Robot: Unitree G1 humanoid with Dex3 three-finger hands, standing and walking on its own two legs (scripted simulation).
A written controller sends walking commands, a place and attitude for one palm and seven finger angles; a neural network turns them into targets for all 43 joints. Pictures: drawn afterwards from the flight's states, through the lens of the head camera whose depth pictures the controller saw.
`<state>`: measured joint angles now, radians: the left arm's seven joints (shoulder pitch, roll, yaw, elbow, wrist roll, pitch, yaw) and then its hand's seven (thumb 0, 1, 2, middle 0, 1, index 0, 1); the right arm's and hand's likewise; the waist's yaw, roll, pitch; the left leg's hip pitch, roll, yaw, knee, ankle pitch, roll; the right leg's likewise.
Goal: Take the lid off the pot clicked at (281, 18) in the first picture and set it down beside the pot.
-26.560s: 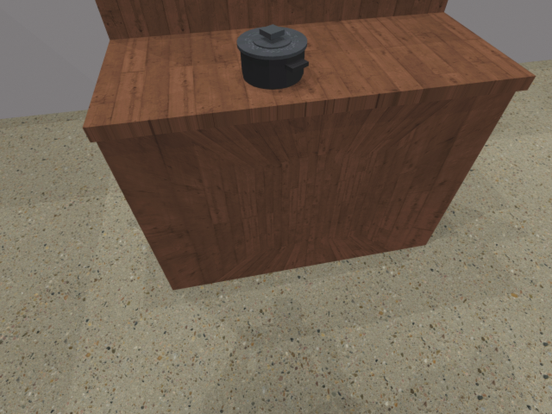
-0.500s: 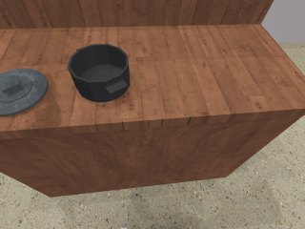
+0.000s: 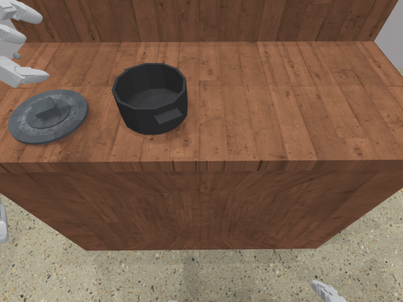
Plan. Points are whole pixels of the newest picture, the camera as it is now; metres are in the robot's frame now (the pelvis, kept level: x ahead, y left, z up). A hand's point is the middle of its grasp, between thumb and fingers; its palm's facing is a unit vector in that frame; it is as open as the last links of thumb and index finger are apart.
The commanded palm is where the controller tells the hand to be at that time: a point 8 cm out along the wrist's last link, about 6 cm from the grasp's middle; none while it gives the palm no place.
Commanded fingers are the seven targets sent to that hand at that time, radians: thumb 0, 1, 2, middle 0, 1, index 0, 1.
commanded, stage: draw the hand back to the body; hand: left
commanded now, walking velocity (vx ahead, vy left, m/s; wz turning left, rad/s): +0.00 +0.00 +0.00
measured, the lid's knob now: (44, 107) +0.49 +0.38 +0.09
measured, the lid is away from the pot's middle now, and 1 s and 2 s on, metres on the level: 0.24 0.24 0.24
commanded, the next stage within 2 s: step back with the hand held close in 1.68 s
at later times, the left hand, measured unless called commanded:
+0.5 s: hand (10, 58) +0.37 +0.27 +0.29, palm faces +0.55 -0.80 -0.23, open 9.6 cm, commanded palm +0.31 +0.30 +0.28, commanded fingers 0.00 0.53 0.87 -0.29 -0.45 -0.29 -0.45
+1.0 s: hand out of the picture +0.29 +0.24 +0.28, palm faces +0.53 -0.82 -0.22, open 7.6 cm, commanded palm +0.23 +0.27 +0.27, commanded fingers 0.00 0.90 0.90 -0.20 -0.30 -0.20 -0.30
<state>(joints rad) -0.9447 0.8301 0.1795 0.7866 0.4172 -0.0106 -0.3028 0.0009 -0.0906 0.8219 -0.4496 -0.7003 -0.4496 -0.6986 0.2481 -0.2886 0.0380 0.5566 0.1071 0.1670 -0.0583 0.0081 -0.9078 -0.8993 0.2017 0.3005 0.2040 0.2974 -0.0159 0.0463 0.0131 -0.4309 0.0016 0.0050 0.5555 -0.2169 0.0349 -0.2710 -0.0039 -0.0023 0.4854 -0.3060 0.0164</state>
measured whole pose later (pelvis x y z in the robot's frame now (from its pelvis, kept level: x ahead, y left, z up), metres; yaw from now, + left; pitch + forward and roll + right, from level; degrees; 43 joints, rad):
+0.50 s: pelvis +0.03 -0.03 +0.01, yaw -2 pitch -1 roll +0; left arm -0.38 0.55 0.47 0.18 -0.06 -0.07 0.08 0.00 0.28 0.85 -0.35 -0.54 -0.35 -0.54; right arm 0.20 -0.29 0.02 0.67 0.05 0.00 -0.06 0.01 -0.91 -0.90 0.20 0.30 0.21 0.30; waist 0.02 0.05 0.01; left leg -0.20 0.04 0.03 0.42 -0.21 -0.01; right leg -0.06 0.03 0.03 0.35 -0.28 -0.02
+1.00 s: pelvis +0.02 -0.04 +0.01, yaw -2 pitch -4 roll +0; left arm -0.09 0.43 0.46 -0.18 -0.11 -0.08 0.08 0.01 0.84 0.89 -0.22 -0.32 -0.22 -0.32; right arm 0.13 -0.24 0.03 0.68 0.02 -0.05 -0.07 0.01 -0.90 -0.90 0.20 0.30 0.21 0.30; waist 0.07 0.05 0.03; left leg -0.13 0.04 0.02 0.38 -0.18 -0.02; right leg 0.02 0.03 0.02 0.32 -0.26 -0.02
